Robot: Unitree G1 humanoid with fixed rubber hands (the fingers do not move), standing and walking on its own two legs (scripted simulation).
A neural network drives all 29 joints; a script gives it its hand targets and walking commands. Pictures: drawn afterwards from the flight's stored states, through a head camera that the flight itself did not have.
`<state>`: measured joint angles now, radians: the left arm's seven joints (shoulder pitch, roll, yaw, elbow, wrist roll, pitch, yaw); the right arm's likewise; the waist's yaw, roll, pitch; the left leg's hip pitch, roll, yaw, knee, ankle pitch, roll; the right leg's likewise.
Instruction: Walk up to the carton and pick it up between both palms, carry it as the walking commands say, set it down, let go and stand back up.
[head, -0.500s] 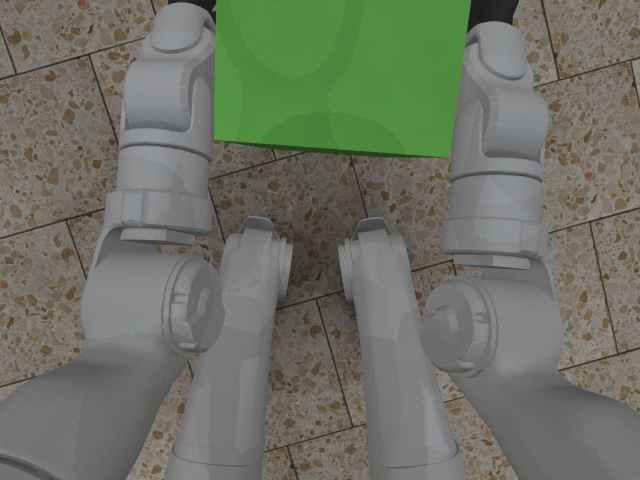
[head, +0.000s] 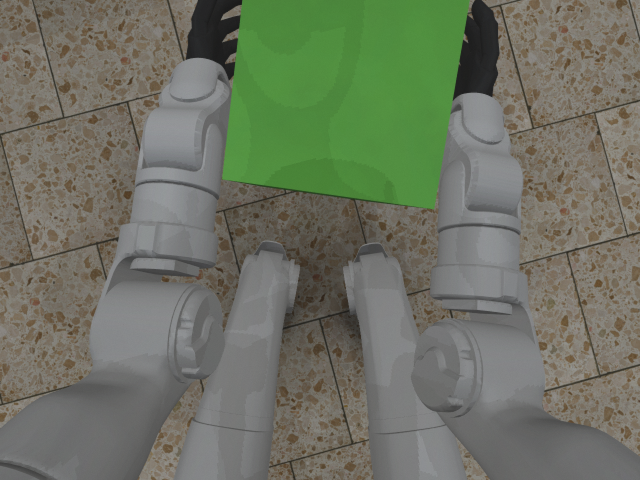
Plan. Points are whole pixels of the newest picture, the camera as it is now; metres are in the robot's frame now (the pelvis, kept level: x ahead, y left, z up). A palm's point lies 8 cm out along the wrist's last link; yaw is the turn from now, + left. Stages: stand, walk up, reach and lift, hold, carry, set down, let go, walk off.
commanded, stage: reach and lift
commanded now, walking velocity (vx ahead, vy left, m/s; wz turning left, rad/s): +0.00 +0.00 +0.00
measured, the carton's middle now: (333, 103) +0.49 -0.01 -0.11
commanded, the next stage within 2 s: none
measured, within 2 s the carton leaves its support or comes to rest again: neither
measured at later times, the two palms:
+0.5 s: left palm (190, 67) +0.48 +0.12 +0.01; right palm (504, 90) +0.46 -0.14 +0.01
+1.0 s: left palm (121, 37) +0.45 +0.12 +0.10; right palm (596, 52) +0.44 -0.13 +0.12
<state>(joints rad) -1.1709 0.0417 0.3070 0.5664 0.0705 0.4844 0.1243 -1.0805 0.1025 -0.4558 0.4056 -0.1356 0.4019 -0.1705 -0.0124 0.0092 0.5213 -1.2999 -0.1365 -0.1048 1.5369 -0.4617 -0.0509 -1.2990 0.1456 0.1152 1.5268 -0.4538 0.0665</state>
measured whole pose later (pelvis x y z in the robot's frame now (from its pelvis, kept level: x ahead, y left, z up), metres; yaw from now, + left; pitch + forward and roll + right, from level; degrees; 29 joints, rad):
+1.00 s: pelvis +0.06 -0.01 +0.12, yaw +1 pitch +11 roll +0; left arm -0.68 -0.08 0.33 0.62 0.16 0.45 0.07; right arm -0.64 0.24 -0.42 0.50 -0.22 0.39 -0.14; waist -0.03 -0.03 0.09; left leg -0.82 -0.10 -0.15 0.99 -0.35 -0.04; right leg -0.83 0.11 0.13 0.99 -0.34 0.02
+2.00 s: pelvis +0.08 -0.01 +0.18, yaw +1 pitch -10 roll +0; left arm -0.48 -0.15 0.31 0.47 0.21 0.71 0.09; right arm -0.50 0.24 -0.34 0.46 -0.26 0.65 -0.11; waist -0.06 -0.01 0.09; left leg -0.18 -0.07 -0.15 0.59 -0.24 -0.02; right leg -0.19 0.07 0.14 0.61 -0.25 0.00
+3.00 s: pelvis +0.12 -0.02 +0.19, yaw +0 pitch -9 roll +0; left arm -0.26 -0.15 0.16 0.32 0.22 0.81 0.10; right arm -0.33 0.17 -0.14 0.38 -0.22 0.75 -0.08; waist -0.03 -0.01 0.01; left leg -0.05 -0.04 -0.14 0.46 -0.24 -0.02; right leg -0.07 0.07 0.13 0.48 -0.25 -0.01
